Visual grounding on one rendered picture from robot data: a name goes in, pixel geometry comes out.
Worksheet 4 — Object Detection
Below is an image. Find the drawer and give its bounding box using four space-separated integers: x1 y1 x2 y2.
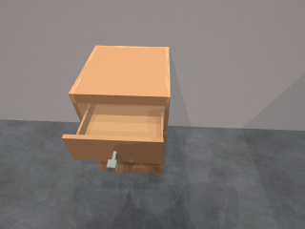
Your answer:
62 103 164 164

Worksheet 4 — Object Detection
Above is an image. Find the handle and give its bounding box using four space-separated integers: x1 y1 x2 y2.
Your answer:
106 151 118 172

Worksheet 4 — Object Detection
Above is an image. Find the cabinet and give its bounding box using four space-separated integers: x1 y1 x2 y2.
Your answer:
69 45 171 175

